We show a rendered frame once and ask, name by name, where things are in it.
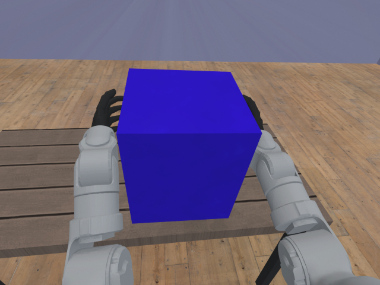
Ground right robot hand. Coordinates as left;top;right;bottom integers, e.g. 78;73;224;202
243;94;264;130

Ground robot left upper arm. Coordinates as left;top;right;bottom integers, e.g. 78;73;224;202
63;244;134;285

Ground left robot forearm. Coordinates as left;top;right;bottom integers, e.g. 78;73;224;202
62;125;123;285

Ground robot right upper arm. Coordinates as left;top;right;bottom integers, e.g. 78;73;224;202
278;229;380;285

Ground left robot hand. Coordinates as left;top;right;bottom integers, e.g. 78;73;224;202
91;89;124;132

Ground carton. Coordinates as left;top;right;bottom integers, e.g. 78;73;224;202
116;68;262;224

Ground right robot forearm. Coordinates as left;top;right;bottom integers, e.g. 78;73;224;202
249;130;352;271

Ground table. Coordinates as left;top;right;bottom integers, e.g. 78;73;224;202
0;123;333;285

